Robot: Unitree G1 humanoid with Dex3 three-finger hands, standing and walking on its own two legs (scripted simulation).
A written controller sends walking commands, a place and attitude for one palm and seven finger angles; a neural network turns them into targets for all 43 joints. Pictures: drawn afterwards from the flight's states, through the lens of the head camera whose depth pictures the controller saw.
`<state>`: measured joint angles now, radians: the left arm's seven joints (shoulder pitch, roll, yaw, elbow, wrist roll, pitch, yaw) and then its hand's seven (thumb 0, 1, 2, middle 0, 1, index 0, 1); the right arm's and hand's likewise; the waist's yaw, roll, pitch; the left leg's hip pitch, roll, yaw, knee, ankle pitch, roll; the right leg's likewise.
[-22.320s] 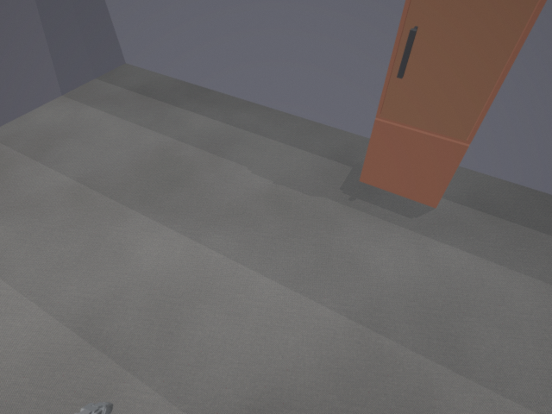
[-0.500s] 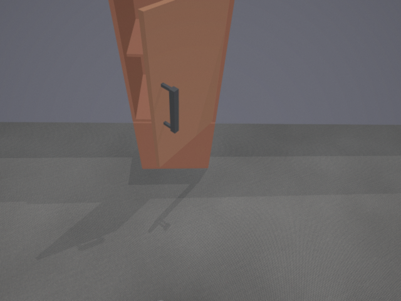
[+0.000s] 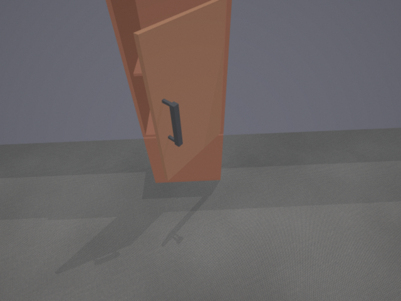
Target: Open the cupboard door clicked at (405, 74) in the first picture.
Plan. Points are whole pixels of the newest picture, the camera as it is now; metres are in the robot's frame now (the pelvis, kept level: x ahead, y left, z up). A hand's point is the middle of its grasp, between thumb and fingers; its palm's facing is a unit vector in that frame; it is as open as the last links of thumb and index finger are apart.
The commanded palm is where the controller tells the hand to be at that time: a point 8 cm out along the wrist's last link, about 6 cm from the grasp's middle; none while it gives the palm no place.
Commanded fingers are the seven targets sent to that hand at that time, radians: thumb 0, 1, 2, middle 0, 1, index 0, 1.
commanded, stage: let the arm hang, fingers relaxed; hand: left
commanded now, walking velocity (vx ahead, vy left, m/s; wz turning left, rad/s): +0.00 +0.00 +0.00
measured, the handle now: (172, 123) +0.65 +0.14 -0.05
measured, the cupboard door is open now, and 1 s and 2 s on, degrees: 49 49 49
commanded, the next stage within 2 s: look to check the result in 0.26 s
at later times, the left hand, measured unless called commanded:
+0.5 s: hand out of the picture +0.06 +0.19 -0.17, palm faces -0.01 -0.97 -0.26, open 7.3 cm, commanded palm none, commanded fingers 0.00 0.90 0.90 -0.20 -0.30 -0.20 -0.30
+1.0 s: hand out of the picture +0.04 +0.19 -0.17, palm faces -0.01 -0.97 -0.25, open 7.3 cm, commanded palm none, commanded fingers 0.00 0.90 0.90 -0.20 -0.30 -0.20 -0.30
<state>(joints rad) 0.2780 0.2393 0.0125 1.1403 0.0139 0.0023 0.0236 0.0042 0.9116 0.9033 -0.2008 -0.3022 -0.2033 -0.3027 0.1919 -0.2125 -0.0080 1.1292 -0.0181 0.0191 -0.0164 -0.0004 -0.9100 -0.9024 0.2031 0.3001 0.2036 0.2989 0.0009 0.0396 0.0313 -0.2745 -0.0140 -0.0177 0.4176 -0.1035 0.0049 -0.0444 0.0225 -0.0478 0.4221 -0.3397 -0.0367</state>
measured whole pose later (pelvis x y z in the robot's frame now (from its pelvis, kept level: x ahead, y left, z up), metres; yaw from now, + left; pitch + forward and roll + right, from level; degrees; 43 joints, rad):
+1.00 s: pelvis +0.03 -0.01 +0.00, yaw -2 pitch -2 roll +1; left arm 0.26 0.20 0.01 1.13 0.01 0.00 0.03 0.00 0.91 0.90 -0.20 -0.30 -0.21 -0.30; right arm 0.16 -0.22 0.00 1.14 -0.02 0.01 -0.03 0.00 -0.91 -0.90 0.20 0.30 0.20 0.30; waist 0.01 0.00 0.06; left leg -0.23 0.01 0.01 0.41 -0.15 -0.01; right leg 0.02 0.04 -0.02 0.34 -0.34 -0.05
